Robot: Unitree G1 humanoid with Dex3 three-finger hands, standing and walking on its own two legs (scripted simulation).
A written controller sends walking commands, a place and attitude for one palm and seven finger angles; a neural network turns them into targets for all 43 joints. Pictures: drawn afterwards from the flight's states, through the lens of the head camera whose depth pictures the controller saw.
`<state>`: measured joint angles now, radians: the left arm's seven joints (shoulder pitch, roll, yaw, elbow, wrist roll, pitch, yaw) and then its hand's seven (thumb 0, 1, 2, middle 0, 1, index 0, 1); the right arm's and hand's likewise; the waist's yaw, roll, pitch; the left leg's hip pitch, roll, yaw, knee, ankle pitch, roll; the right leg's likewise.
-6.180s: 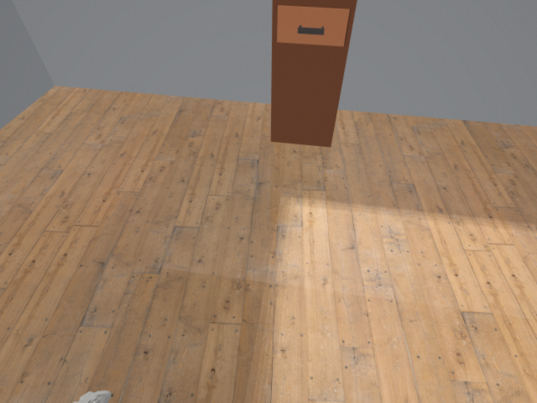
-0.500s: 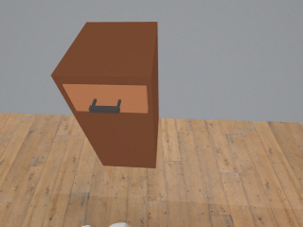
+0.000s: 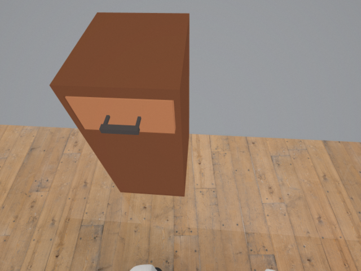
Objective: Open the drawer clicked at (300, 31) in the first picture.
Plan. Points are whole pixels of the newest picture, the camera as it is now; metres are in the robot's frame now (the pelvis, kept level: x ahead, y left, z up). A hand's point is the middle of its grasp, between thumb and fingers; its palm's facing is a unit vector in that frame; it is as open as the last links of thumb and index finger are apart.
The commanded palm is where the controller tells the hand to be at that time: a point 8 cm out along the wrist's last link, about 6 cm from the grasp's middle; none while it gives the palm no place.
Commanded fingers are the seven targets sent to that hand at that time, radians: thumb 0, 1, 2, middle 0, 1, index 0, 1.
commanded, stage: come to a stop and stand still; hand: left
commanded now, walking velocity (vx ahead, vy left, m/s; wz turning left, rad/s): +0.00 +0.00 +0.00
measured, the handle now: (121, 124) +0.52 +0.24 -0.07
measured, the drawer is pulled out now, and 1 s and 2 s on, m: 0.00 0.00 0.00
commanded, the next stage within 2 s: look again from close up in 0.66 s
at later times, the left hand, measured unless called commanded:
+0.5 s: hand out of the picture -0.01 +0.14 -0.16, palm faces +0.07 -0.98 -0.21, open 7.3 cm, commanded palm none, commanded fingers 0.00 0.90 0.90 -0.20 -0.30 -0.20 -0.30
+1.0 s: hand out of the picture -0.05 +0.17 -0.17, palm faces +0.04 -0.98 -0.19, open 7.4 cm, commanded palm none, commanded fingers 0.00 0.90 0.90 -0.20 -0.30 -0.20 -0.30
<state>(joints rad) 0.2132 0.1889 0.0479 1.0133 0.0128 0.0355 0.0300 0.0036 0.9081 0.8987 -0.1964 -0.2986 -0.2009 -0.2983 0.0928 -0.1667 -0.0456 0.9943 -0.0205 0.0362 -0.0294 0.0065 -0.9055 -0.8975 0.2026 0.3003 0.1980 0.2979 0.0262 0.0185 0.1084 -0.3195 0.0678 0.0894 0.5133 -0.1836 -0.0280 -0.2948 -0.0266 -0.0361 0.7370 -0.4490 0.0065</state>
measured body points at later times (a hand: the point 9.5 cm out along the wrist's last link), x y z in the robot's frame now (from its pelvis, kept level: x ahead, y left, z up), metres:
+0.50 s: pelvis -0.03 -0.04 +0.01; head -0.03 -0.04 +0.46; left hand -0.01 +0.19 -0.15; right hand -0.04 -0.26 -0.15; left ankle -0.06 +0.11 -0.73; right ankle -0.02 -0.11 -0.73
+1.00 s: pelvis -0.03 +0.01 +0.01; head -0.04 +0.00 +0.45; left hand -0.05 +0.22 -0.15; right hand -0.05 -0.20 -0.16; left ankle -0.06 +0.11 -0.73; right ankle -0.02 -0.11 -0.73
